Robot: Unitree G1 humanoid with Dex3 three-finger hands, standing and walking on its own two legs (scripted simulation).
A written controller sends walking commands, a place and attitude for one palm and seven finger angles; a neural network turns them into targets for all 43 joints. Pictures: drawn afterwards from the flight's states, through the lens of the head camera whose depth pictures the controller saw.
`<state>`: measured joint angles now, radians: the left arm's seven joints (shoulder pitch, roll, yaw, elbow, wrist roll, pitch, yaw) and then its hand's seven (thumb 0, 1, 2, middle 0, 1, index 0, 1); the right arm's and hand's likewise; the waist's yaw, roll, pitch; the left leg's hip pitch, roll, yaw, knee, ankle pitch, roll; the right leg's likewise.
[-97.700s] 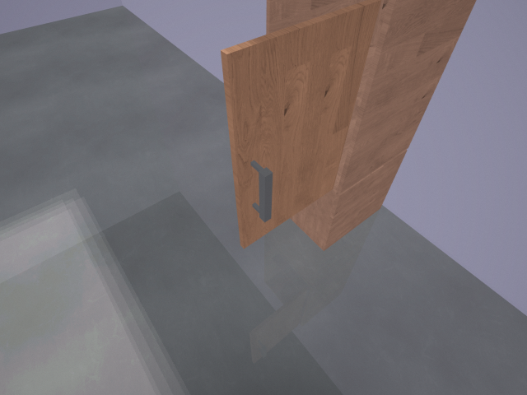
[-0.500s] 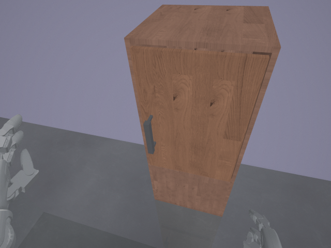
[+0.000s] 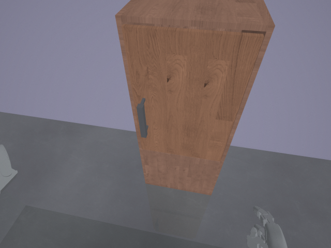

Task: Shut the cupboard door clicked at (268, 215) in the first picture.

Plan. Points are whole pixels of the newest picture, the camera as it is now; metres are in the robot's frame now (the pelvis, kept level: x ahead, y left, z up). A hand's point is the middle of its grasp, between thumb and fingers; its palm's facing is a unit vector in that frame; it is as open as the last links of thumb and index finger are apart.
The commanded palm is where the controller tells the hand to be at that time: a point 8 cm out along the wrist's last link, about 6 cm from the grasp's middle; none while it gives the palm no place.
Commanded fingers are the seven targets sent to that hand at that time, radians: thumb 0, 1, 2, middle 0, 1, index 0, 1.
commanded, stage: step back with the hand held close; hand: left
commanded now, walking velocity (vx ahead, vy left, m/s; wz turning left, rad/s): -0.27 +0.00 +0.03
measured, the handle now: (143, 118) +0.59 +0.12 -0.09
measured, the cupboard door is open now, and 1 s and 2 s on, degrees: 0 0 0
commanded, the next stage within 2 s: stop stepping back and stand still in 0.82 s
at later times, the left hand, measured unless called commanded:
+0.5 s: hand out of the picture +0.13 +0.25 +0.18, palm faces +0.48 -0.72 -0.50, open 7.4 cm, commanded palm +0.05 +0.29 +0.18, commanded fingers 0.00 0.90 0.90 -0.20 -0.30 -0.20 -0.30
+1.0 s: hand out of the picture +0.01 +0.27 +0.20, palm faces +0.57 -0.71 -0.42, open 7.4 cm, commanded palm -0.06 +0.29 +0.18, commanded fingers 0.00 0.90 0.90 -0.20 -0.30 -0.20 -0.30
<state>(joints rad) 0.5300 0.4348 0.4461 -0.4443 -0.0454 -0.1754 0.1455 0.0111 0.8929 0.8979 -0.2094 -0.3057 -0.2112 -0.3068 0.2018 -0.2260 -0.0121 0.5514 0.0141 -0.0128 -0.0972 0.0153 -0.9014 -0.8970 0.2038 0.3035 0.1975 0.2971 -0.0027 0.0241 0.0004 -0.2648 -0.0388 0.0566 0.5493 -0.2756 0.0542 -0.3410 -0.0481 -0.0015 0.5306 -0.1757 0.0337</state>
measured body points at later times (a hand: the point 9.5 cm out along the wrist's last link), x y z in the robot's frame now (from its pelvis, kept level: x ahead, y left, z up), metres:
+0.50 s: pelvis -0.07 -0.02 -0.01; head -0.06 -0.01 +0.44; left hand +0.10 +0.28 +0.21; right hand +0.08 -0.27 -0.09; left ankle +0.01 +0.08 -0.73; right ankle +0.06 -0.14 -0.73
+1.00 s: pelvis -0.17 -0.03 +0.00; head -0.15 +0.00 +0.45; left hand -0.03 +0.30 +0.22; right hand +0.03 -0.22 -0.07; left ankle -0.11 +0.09 -0.73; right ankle -0.14 -0.16 -0.66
